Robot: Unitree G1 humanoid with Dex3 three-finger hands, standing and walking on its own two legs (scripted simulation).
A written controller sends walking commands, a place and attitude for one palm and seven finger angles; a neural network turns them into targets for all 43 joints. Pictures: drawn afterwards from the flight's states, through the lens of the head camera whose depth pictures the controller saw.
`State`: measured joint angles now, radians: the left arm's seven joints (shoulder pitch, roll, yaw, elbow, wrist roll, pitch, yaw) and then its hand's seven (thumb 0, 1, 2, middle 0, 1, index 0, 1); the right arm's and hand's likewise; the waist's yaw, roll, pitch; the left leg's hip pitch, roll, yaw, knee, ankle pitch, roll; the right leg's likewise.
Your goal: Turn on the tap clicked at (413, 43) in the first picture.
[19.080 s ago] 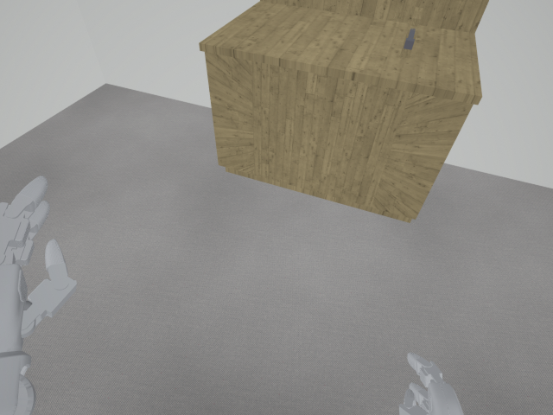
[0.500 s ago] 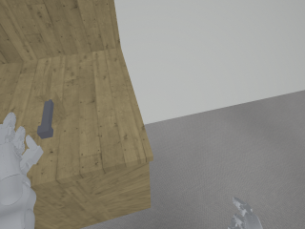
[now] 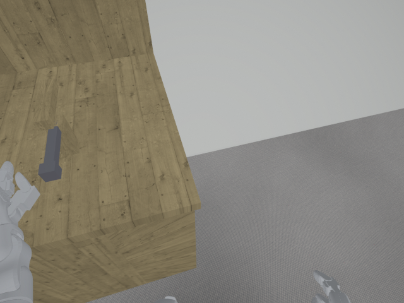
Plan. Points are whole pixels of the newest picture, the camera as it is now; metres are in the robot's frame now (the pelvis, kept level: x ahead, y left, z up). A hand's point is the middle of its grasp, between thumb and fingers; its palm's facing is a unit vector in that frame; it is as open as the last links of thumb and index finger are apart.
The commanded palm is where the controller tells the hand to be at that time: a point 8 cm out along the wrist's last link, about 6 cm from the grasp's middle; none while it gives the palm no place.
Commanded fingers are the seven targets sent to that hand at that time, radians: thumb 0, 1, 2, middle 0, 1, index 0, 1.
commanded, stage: reach beside the lever's end, fingers flat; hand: left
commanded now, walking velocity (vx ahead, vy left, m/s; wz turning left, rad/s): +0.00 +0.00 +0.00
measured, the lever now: (50, 171) +0.33 +0.32 +0.08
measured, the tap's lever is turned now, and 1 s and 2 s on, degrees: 0 3 27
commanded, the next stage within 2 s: push the lever round in 0.22 s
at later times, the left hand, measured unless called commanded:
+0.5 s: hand (40, 188) +0.29 +0.32 +0.08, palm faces +0.55 -0.83 -0.10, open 7.9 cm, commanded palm +0.25 +0.35 +0.08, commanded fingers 0.00 0.90 0.90 -0.15 -0.15 -0.15 -0.15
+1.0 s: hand (52, 188) +0.30 +0.30 +0.07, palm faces +0.56 -0.83 -0.09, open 7.8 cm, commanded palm +0.25 +0.33 +0.08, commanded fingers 0.00 0.90 0.90 -0.15 -0.15 -0.15 -0.15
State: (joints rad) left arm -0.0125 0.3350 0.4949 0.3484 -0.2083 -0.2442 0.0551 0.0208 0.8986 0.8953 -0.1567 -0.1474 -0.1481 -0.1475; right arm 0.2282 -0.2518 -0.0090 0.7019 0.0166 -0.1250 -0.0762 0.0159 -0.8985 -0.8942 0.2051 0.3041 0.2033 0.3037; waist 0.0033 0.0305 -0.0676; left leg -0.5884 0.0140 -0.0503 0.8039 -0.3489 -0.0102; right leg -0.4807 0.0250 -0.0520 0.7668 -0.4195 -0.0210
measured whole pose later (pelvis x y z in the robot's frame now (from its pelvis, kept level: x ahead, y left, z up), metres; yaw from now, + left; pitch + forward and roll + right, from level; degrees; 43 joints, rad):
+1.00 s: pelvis +0.00 +0.00 +0.00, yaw +0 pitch +8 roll -2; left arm -0.01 0.27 0.41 0.29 -0.18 -0.24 0.14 0.03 0.93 0.91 -0.16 -0.15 -0.15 -0.15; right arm 0.22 -0.24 0.00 0.69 0.01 -0.11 -0.07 0.02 -0.90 -0.89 0.21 0.30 0.20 0.30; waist 0.01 0.03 -0.08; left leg -0.60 0.01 -0.05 0.83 -0.36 -0.01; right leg -0.49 0.02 -0.05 0.78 -0.43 -0.02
